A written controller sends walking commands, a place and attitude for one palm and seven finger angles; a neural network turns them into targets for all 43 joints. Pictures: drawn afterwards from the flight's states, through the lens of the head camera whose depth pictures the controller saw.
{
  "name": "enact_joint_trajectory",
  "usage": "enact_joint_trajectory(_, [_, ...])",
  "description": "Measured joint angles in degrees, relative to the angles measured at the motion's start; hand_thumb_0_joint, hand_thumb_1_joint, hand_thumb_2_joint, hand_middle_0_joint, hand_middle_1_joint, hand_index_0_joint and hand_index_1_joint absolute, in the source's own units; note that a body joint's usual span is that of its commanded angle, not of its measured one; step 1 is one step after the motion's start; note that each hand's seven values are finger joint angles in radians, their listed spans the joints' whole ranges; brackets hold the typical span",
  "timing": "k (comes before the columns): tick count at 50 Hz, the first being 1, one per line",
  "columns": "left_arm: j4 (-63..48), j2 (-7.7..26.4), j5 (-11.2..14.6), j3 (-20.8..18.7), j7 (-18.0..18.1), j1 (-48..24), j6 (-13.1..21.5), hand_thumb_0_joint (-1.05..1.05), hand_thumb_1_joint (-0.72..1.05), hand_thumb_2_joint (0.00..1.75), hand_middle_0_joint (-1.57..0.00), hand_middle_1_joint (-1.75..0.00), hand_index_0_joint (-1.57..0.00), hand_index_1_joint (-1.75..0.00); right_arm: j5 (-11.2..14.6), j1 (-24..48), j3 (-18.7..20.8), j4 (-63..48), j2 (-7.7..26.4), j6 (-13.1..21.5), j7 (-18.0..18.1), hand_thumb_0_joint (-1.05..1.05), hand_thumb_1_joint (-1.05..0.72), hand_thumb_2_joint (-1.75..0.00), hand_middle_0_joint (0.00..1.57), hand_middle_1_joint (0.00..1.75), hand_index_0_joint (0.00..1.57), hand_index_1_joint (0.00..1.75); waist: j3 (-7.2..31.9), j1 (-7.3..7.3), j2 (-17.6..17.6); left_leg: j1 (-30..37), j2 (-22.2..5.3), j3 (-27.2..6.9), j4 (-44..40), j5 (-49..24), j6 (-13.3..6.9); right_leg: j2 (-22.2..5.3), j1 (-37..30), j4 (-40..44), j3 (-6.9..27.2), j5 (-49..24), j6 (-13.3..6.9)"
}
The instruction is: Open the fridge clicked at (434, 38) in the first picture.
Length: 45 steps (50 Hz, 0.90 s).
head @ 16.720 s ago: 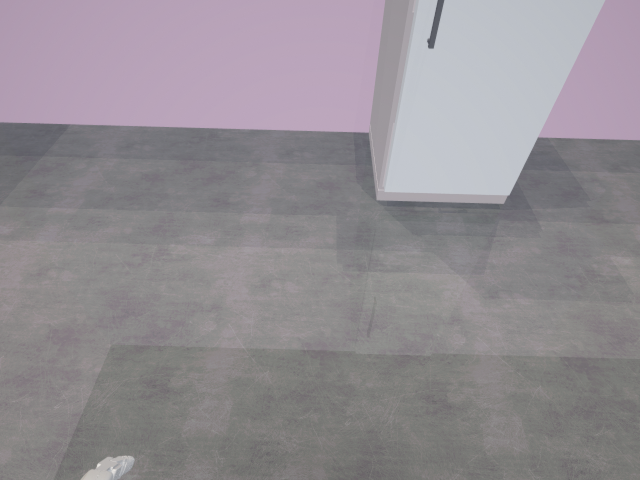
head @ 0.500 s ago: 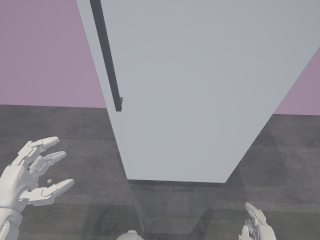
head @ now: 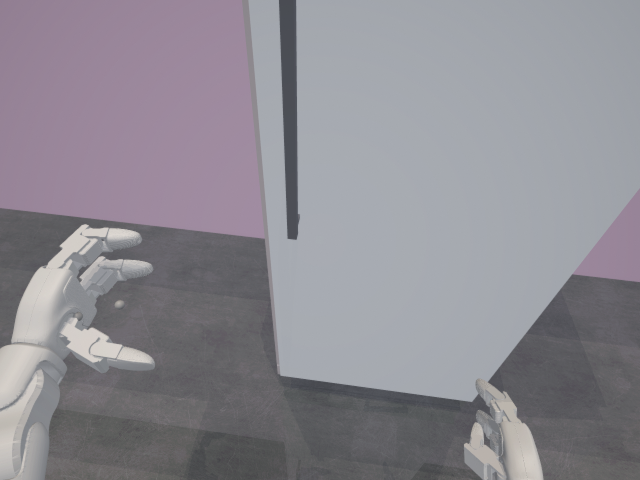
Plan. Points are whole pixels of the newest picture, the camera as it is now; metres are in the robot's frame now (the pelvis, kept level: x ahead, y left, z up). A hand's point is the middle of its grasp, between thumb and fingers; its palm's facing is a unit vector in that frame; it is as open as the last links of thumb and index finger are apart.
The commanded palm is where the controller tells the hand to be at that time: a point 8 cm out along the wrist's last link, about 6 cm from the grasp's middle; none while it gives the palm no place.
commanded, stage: raise the hand to about handle height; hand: left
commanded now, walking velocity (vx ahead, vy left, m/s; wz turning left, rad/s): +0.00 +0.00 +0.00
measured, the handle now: (292, 120) +0.52 +0.11 +0.21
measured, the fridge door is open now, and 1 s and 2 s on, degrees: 0 0 0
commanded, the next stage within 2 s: move the hooked fingers beside the handle in 0.78 s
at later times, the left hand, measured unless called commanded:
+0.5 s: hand (125, 276) +0.26 +0.25 +0.16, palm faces +0.08 -1.00 -0.06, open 14.0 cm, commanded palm +0.23 +0.29 +0.17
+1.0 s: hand (157, 248) +0.30 +0.23 +0.16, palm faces +0.08 -1.00 -0.04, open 14.0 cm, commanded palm +0.27 +0.27 +0.17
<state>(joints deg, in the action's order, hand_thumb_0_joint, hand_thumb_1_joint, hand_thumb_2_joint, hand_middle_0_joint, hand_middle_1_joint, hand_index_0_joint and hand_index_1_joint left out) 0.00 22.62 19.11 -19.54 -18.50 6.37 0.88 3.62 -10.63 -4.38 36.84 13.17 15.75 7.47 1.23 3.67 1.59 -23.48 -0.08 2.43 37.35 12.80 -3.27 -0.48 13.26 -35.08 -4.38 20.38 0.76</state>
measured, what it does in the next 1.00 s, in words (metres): stands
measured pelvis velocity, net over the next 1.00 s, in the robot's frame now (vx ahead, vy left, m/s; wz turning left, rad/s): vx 0.02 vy -0.03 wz -0.02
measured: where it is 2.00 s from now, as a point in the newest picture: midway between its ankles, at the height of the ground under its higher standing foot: outside the picture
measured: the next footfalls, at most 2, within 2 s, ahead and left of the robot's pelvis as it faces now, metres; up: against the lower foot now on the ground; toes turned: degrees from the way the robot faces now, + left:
none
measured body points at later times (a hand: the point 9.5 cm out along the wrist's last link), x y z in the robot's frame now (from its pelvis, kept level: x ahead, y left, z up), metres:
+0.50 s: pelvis -0.01 -0.02 +0.01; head -0.04 -0.03 +0.46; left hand +0.25 +0.30 +0.16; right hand +0.17 -0.26 -0.05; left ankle +0.08 +0.08 -0.72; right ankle -0.02 -0.13 -0.72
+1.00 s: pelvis +0.02 -0.03 +0.01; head +0.00 -0.04 +0.46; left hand +0.29 +0.28 +0.17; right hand +0.20 -0.28 -0.05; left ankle +0.08 +0.08 -0.72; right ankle -0.02 -0.13 -0.72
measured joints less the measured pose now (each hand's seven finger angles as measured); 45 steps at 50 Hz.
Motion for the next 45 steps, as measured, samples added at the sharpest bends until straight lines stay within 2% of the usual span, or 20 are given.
enact_joint_trajectory(3, [1.98, 0.74, -0.39, -0.06, -0.44, -2.46, -2.97, 0.00, -0.46, 0.32, -0.30, -1.17, -0.29, -1.17, 0.21, 0.34, -0.77, 0.12, -0.10, -0.39, 0.58, 0.01, -0.90, -0.89, 0.21, 0.30, 0.21, 0.30, -0.76, 0.25, 0.13, 1.77, 0.17, -0.09, -2.19, -1.45, 0.08, -0.06, -1.52, 1.64, -0.12, -1.16, -0.09])
enact_joint_trajectory(11, [4.19, 2.64, -0.46, -2.32, -0.98, -8.36, -3.83, -0.01, -0.50, 0.30, -0.30, -1.19, -0.30, -1.20, 0.53, 0.05, -1.54, 1.69, 0.24, -0.61, 1.22, 0.01, -0.90, -0.89, 0.21, 0.30, 0.21, 0.30, -1.89, 0.17, -0.37, 5.45, -0.02, -0.60, -6.44, -4.11, 0.78, 0.43, -4.81, 5.10, -0.49, -3.39, -0.79])
enact_joint_trajectory(19, [7.80, 4.92, -0.20, -2.86, -2.62, -10.63, -9.03, -0.01, -0.50, 0.30, -0.30, -1.20, -0.30, -1.20, 1.61, -0.68, -0.54, 2.03, 1.91, -1.09, 1.27, 0.01, -0.90, -0.89, 0.21, 0.30, 0.21, 0.30, -1.77, -0.77, 0.91, 6.80, -0.30, -1.13, -8.34, -5.21, 1.27, 1.12, -5.89, 6.78, -0.37, -4.41, -1.36])
enact_joint_trajectory(24, [7.51, 3.68, 0.18, -2.78, -2.50, -9.07, -8.67, -0.01, -0.50, 0.30, -0.30, -1.20, -0.30, -1.20, 1.56, -1.15, 0.21, 2.26, 2.37, -0.82, 0.96, 0.01, -0.90, -0.90, 0.20, 0.30, 0.20, 0.30, -1.56, -1.15, 1.03, 6.85, -0.70, -1.08, -8.25, -4.98, 1.65, 1.55, -5.85, 6.73, -0.15, -4.15, -1.73])
enact_joint_trajectory(32, [6.48, 2.46, -0.43, -3.42, -1.21, -8.38, -6.67, -0.01, -0.50, 0.30, -0.30, -1.20, -0.30, -1.20, 1.15, -1.27, 0.81, 2.85, 2.31, -0.28, 0.81, 0.01, -0.90, -0.90, 0.20, 0.30, 0.20, 0.30, -1.52, -0.96, 0.56, 7.30, -1.28, -0.91, -7.65, -3.75, 2.25, 2.11, -6.39, 6.67, 0.17, -3.30, -2.26])
enact_joint_trajectory(45, [7.57, 2.56, 0.27, -3.93, -2.62, -9.01, -8.31, -0.01, -0.50, 0.30, -0.30, -1.20, -0.30, -1.20, 1.34, -0.44, 1.20, 2.08, 2.24, -1.06, 0.55, 0.01, -0.90, -0.90, 0.20, 0.30, 0.20, 0.30, -0.35, -0.83, 0.86, 6.86, -1.24, -0.29, -7.40, -2.28, 2.45, 1.98, -5.71, 6.35, 0.85, -1.99, -2.28])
